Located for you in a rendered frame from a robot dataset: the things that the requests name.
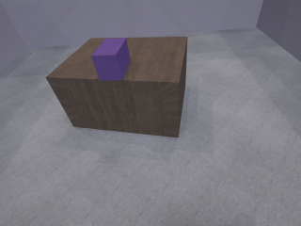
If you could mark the carton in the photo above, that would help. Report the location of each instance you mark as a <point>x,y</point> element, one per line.
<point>111,59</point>

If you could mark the pedestal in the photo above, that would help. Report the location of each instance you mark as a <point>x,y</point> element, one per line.
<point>148,100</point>

